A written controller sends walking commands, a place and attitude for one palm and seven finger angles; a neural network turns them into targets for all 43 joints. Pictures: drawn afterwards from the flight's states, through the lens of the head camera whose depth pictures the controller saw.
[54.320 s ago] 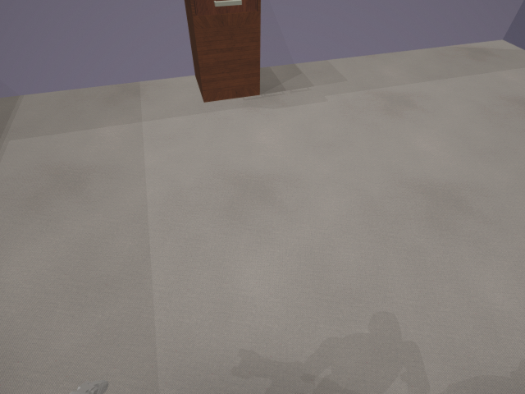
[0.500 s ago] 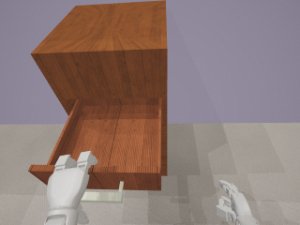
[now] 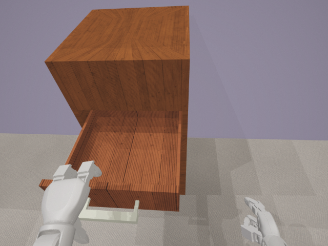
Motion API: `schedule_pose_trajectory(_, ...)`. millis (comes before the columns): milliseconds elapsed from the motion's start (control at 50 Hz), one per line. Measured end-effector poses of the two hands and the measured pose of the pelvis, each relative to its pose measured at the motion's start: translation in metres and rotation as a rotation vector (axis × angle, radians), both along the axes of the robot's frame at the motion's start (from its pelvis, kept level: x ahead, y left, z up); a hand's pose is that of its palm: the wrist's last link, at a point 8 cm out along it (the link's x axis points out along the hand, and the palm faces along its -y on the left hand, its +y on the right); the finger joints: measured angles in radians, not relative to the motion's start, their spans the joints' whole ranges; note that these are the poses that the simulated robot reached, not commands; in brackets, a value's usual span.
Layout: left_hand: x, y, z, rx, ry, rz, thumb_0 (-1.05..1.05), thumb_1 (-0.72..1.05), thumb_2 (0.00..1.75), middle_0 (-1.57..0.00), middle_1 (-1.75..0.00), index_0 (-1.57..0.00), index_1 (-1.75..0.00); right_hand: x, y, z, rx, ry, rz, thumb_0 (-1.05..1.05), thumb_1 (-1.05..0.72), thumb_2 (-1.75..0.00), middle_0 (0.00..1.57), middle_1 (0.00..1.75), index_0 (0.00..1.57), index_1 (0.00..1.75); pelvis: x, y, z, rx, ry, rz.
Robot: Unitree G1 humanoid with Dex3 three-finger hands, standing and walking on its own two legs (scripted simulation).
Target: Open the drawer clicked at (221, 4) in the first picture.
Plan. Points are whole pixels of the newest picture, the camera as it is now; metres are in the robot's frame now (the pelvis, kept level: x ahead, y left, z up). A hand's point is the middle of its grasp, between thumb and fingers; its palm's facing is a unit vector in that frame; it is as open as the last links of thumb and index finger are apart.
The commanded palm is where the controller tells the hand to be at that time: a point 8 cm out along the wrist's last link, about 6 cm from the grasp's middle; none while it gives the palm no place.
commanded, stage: lift the hand off the handle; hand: left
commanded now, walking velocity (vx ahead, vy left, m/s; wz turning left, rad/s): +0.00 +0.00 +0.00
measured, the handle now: (110, 209) +0.22 +0.21 -0.10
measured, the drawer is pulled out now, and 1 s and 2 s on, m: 0.30 0.30 0.30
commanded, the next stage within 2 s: draw the hand back to the body in 0.22 s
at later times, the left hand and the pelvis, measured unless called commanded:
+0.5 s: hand (78, 197) +0.19 +0.23 +0.06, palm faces +0.09 -0.11 -0.99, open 13.8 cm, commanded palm +0.16 +0.22 +0.12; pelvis +0.00 +0.01 +0.01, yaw -1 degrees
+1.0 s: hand (64, 193) +0.18 +0.24 +0.10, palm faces +0.20 -0.56 -0.80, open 13.8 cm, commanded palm +0.14 +0.25 +0.15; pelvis +0.00 +0.01 +0.01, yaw +0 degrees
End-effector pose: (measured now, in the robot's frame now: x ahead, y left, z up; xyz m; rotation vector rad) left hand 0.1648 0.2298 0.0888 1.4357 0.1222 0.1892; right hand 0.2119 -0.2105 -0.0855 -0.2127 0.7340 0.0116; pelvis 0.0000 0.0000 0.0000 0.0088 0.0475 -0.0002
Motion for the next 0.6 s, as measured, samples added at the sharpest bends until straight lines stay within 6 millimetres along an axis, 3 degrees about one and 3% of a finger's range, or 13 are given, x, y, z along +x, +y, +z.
schedule_pose_trajectory(180,0.003,-0.003,0.014,-0.014,-0.023,-0.044,0.00,-0.49,0.30,-0.32,-1.20,-0.31,-1.20,-0.001,0.017,0.005,0.036,-0.005,0.010,0.01,-0.90,-0.90,0.20,0.30,0.20,0.30,0.002,0.010,0.004,-0.003,-0.015,-0.011)
schedule_pose_trajectory(400,-0.001,-0.009,0.011,-0.028,-0.004,-0.058,0.00,-0.49,0.30,-0.32,-1.20,-0.32,-1.20,0.002,0.033,0.007,0.056,0.000,0.054,0.01,-0.90,-0.90,0.20,0.30,0.20,0.30,0.001,0.014,0.005,-0.004,-0.023,-0.011)
schedule_pose_trajectory(600,0.005,0.013,0.033,0.020,-0.040,0.020,0.00,-0.49,0.30,-0.32,-1.20,-0.32,-1.20,0.005,0.028,0.009,0.055,0.002,0.040,0.01,-0.90,-0.90,0.20,0.30,0.20,0.30,0.001,0.009,0.009,-0.005,-0.045,-0.007)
